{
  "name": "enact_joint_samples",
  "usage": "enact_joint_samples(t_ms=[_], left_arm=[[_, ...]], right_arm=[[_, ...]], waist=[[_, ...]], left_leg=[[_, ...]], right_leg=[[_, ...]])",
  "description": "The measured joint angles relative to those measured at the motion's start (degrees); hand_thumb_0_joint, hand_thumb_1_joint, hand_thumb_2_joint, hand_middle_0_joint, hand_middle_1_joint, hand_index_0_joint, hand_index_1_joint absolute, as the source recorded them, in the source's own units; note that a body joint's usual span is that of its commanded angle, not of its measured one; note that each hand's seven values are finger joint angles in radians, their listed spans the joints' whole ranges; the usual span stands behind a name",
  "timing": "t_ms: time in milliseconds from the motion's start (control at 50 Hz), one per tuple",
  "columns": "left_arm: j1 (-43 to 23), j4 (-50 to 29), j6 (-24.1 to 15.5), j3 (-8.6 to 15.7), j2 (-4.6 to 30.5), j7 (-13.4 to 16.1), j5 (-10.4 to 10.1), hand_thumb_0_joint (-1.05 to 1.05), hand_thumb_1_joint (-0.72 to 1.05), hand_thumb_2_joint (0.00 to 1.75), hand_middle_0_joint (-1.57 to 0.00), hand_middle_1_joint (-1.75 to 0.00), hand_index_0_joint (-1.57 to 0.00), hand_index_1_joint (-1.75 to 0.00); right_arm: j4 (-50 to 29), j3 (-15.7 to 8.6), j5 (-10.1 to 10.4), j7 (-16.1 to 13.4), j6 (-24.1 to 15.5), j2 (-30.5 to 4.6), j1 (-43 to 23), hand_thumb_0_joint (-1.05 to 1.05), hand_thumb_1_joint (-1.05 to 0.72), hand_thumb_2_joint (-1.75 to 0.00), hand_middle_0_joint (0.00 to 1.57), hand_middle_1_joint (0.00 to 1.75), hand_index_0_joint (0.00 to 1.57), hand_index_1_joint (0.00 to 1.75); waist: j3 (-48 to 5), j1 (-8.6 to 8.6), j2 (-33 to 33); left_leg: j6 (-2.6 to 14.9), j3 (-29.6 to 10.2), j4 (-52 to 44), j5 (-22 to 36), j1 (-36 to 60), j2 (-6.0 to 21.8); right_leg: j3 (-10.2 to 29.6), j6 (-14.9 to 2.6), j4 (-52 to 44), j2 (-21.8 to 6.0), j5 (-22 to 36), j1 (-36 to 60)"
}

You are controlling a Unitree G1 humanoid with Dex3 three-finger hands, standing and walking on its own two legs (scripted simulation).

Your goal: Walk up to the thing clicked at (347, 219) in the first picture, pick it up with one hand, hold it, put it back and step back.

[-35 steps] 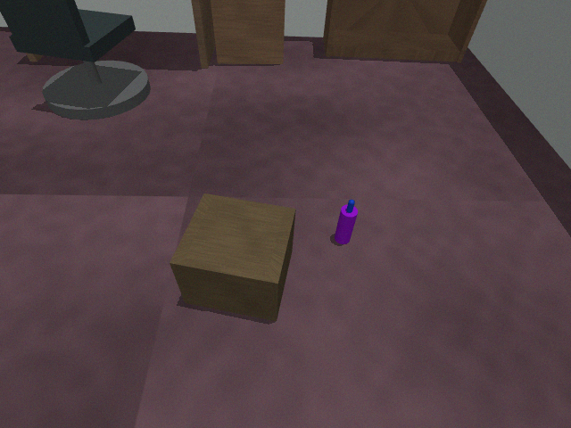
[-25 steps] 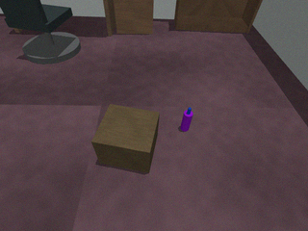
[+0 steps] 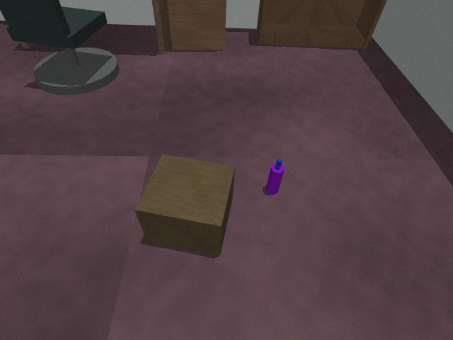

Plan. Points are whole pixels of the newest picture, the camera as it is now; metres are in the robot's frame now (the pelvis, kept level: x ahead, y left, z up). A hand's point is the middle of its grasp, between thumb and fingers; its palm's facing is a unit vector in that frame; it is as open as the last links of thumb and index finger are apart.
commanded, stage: stand
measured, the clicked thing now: (275, 175) +1.02 -0.30 -0.66
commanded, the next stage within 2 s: walk up in 0.42 s
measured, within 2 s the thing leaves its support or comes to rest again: neither
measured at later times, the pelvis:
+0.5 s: pelvis +0.00 +0.01 -0.01, yaw -4 degrees
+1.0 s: pelvis -0.03 +0.06 -0.02, yaw -27 degrees
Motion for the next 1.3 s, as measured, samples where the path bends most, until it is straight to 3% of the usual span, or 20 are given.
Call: enact_joint_samples(t_ms=[420,500,600,640,680,740,800,940,1000,1040,1060,1120,1160,1300], left_arm=[[0.3,0.1,0.0,-0.1,0.0,0.1,0.0,0.01,0.91,0.90,-0.21,-0.30,-0.20,-0.30],[3.1,-5.1,0.6,0.6,0.2,0.1,0.7,0.00,0.91,0.90,-0.21,-0.30,-0.20,-0.30],[6.4,-9.9,0.8,1.5,1.6,0.4,1.5,0.00,0.91,0.90,-0.21,-0.30,-0.20,-0.30],[7.1,-11.4,1.2,1.7,2.5,0.6,1.5,0.01,0.90,0.90,-0.21,-0.30,-0.21,-0.30],[6.8,-12.8,2.0,1.8,3.5,0.8,1.0,0.01,0.90,0.90,-0.21,-0.30,-0.21,-0.30],[6.2,-14.3,2.9,2.3,4.6,1.2,1.1,0.01,0.91,0.90,-0.21,-0.30,-0.20,-0.30],[6.4,-15.7,2.8,3.1,5.5,0.0,0.7,0.01,0.91,0.90,-0.21,-0.30,-0.20,-0.30],[6.3,-18.6,3.0,4.1,5.6,-2.1,0.7,0.01,0.91,0.90,-0.21,-0.30,-0.20,-0.30],[5.8,-19.3,2.5,4.2,5.3,-2.2,0.8,0.01,0.91,0.90,-0.20,-0.30,-0.20,-0.30],[5.5,-19.7,1.6,4.3,4.8,-1.9,0.9,0.01,0.91,0.90,-0.20,-0.30,-0.20,-0.30],[5.2,-19.9,1.0,4.4,4.2,-1.7,1.1,0.01,0.91,0.90,-0.20,-0.30,-0.20,-0.30],[5.8,-21.0,0.3,3.7,3.2,-1.3,0.8,0.01,0.91,0.90,-0.21,-0.30,-0.20,-0.30],[6.5,-21.3,0.5,3.1,2.4,-1.0,0.5,0.00,0.91,0.90,-0.21,-0.30,-0.20,-0.30],[7.9,-22.6,1.3,2.4,2.0,-1.0,1.0,0.01,0.90,0.90,-0.21,-0.30,-0.21,-0.30]], right_arm=[[0.1,-0.1,0.0,0.0,0.0,0.0,-0.1,0.01,-0.91,-0.90,0.20,0.30,0.21,0.30],[-4.3,-2.5,0.0,0.8,1.1,-1.4,-2.3,0.01,-0.91,-0.90,0.20,0.30,0.21,0.30],[-11.2,-4.9,0.3,1.0,1.7,-3.0,-4.6,0.01,-0.91,-0.90,0.20,0.30,0.21,0.30],[-13.6,-5.4,0.3,0.9,1.6,-3.1,-4.6,0.01,-0.91,-0.90,0.20,0.30,0.21,0.30],[-15.7,-6.0,-0.4,0.8,0.9,-3.2,-3.5,0.01,-0.91,-0.90,0.20,0.30,0.21,0.30],[-17.0,-6.1,-1.1,1.0,1.2,-2.1,-0.9,0.01,-0.91,-0.90,0.20,0.30,0.20,0.30],[-17.5,-5.7,-1.2,1.0,1.2,-1.3,2.4,0.01,-0.91,-0.90,0.20,0.30,0.21,0.30],[-19.3,-5.2,-1.1,1.3,0.5,-3.0,9.0,0.01,-0.90,-0.90,0.20,0.30,0.21,0.30],[-19.7,-5.2,-1.0,1.4,1.1,-4.1,10.9,0.01,-0.90,-0.90,0.20,0.30,0.21,0.30],[-19.8,-5.2,-0.6,1.4,1.6,-4.9,11.8,0.01,-0.90,-0.90,0.20,0.30,0.21,0.30],[-19.4,-5.3,-0.4,1.3,2.0,-5.3,11.7,0.01,-0.90,-0.90,0.20,0.30,0.21,0.30],[-18.1,-4.8,0.0,0.6,3.1,-4.7,11.0,0.01,-0.91,-0.90,0.20,0.30,0.21,0.30],[-17.9,-4.3,0.1,0.7,2.7,-4.4,11.0,0.01,-0.91,-0.90,0.20,0.30,0.20,0.30],[-17.8,-3.5,-0.6,0.6,0.7,-3.3,11.2,0.01,-0.91,-0.90,0.20,0.30,0.21,0.30]], waist=[[0.1,0.01,-0.1],[1.3,0.88,0.9],[2.9,2.06,-0.5],[3.3,1.70,-1.4],[3.9,0.85,-2.0],[5.0,0.61,-2.6],[5.0,-0.31,-2.3],[5.4,-2.53,-0.5],[5.3,-3.54,0.6],[5.2,-3.79,1.7],[5.9,-4.07,3.1],[6.1,-3.04,2.4],[5.5,-2.66,2.1],[3.8,-1.38,0.4]], left_leg=[[0.11,0.1,-0.2,-0.4,0.5,0.0],[0.68,2.5,8.1,-4.3,-3.9,1.1],[1.91,-2.6,20.8,-16.9,-10.0,-2.0],[2.13,-3.0,18.6,-15.7,-9.9,-2.3],[1.61,-2.3,14.3,-6.2,-9.3,-1.9],[1.62,0.1,15.4,-7.4,-8.6,-0.7],[1.66,1.5,12.9,-6.9,-6.7,1.1],[1.55,6.4,13.7,-7.9,-6.1,3.8],[1.00,8.1,17.4,-10.1,-7.4,5.2],[0.58,8.9,21.7,-12.4,-8.9,6.7],[0.89,7.5,25.8,-12.8,-10.2,7.7],[0.45,2.8,38.8,-19.2,-15.0,4.6],[0.27,1.6,40.9,-18.8,-17.0,3.6],[0.81,0.7,28.6,-13.9,-16.5,2.2]], right_leg=[[0.1,0.10,-0.5,0.0,-0.2,0.7],[3.7,-0.08,5.8,1.4,-2.0,-4.3],[11.0,0.91,11.6,2.3,-2.7,-10.6],[13.3,1.80,12.5,2.4,-2.4,-12.4],[14.3,1.20,17.3,3.0,-4.1,-15.2],[10.2,0.51,31.2,4.0,-14.5,-19.5],[6.0,0.20,38.8,3.5,-14.4,-20.9],[2.3,-0.19,29.2,0.4,-13.1,-16.4],[0.7,-1.11,22.2,0.7,-12.6,-12.5],[-0.1,-1.86,15.8,1.9,-7.6,-9.3],[-0.3,-1.58,15.9,3.1,-6.4,-9.0],[2.6,-1.91,18.0,3.5,-7.2,-9.5],[4.3,-1.78,17.2,3.4,-6.8,-9.1],[8.2,-0.33,20.0,4.3,-7.8,-11.0]])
